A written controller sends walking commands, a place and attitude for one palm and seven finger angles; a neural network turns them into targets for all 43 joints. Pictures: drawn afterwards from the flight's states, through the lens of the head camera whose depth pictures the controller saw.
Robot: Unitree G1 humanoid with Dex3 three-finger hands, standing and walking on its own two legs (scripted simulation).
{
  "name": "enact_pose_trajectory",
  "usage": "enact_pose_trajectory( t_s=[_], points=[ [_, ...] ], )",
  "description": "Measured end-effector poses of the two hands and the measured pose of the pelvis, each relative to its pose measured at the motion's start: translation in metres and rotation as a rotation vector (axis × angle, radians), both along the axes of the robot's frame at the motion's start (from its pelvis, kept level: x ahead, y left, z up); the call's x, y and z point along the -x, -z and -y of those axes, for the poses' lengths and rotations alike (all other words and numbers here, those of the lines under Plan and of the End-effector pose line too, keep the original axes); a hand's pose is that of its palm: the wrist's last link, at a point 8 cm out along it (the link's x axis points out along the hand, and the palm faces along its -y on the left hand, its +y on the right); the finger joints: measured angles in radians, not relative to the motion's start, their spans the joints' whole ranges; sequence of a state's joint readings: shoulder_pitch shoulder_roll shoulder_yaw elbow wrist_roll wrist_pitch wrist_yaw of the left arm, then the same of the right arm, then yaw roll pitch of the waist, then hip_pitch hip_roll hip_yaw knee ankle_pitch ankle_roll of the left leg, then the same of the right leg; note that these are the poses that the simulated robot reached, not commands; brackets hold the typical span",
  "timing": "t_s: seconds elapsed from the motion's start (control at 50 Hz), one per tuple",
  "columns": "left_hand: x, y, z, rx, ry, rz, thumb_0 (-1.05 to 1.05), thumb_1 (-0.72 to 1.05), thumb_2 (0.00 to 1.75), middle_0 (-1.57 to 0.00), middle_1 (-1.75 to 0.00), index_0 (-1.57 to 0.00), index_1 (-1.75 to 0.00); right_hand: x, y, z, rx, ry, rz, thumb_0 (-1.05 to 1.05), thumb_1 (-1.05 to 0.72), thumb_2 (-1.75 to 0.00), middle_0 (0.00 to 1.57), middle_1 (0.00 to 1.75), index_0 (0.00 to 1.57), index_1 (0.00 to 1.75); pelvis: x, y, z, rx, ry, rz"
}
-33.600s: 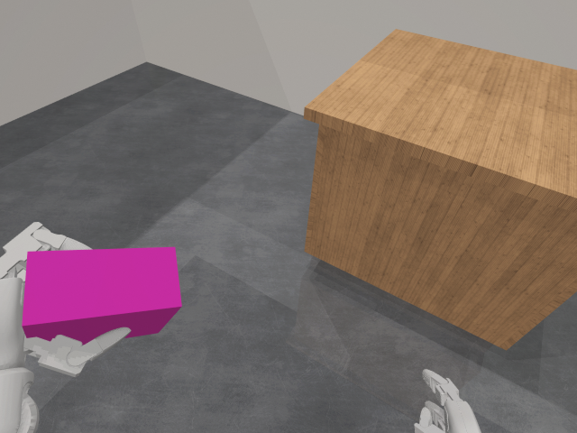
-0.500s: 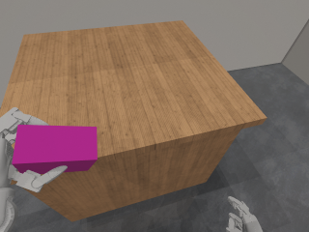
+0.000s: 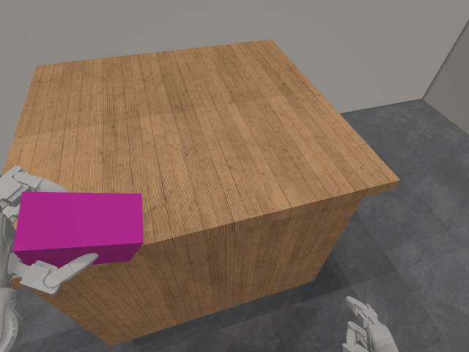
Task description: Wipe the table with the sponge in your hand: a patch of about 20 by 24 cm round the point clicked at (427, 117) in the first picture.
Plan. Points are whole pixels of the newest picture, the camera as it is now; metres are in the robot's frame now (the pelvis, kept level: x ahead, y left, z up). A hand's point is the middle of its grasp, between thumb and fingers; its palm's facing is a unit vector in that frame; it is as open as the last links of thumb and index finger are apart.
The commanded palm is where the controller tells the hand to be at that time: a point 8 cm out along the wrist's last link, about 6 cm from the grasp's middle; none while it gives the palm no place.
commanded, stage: turn the palm down, sponge in hand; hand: left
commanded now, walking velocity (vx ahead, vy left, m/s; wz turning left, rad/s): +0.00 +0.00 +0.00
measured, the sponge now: (102, 231) +0.24 +0.21 +0.14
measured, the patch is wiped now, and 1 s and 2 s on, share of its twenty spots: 0.00 0.00 0.00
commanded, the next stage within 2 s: none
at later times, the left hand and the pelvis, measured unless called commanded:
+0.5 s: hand (63, 230) +0.22 +0.24 +0.16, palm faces +0.35 -0.73 -0.59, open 10.5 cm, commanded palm +0.18 +0.28 +0.19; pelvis +0.02 +0.00 -0.01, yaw -3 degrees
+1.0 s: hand (56, 213) +0.24 +0.25 +0.17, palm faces +0.35 -0.46 -0.82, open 10.5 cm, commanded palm +0.20 +0.27 +0.21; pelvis +0.03 -0.02 -0.01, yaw -4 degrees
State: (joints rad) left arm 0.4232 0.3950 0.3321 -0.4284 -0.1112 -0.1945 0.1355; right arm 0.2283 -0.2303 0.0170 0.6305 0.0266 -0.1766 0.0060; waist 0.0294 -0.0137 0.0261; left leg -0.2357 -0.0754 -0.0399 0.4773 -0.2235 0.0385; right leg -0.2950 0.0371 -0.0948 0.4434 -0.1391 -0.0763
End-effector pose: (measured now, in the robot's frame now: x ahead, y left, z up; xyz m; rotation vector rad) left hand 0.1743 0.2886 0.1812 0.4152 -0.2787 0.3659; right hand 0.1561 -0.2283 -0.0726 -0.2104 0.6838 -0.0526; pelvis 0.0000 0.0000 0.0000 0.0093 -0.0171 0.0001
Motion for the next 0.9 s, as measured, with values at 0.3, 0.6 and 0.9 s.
enact_pose_trajectory(
  t_s=[0.3,0.6,0.9],
  points=[
    [-0.039,-0.030,-0.009,-0.087,-0.007,-0.048,-0.01,-0.52,1.03,-0.71,-1.31,-0.70,-1.31,-0.031,0.004,-0.014,-0.039,-0.045,0.076,0.01,-0.90,-0.90,0.20,0.30,0.20,0.30,-0.010,0.004,-0.007,-0.004,0.063,0.012],
    [-0.001,-0.017,-0.001,-0.313,-0.172,-0.148,-0.01,-0.53,1.03,-0.72,-1.31,-0.70,-1.31,-0.053,0.013,0.007,0.038,-0.049,0.008,0.01,-0.90,-0.90,0.20,0.30,0.20,0.30,-0.022,0.011,0.008,0.004,0.030,-0.008],
    [-0.029,-0.027,0.029,-0.510,-0.104,-0.249,0.00,-0.53,1.03,-0.72,-1.31,-0.70,-1.31,-0.057,0.011,0.008,-0.010,0.033,0.029,0.01,-0.90,-0.90,0.20,0.30,0.20,0.30,-0.027,0.007,0.017,-0.007,0.067,0.008]
  ],
)
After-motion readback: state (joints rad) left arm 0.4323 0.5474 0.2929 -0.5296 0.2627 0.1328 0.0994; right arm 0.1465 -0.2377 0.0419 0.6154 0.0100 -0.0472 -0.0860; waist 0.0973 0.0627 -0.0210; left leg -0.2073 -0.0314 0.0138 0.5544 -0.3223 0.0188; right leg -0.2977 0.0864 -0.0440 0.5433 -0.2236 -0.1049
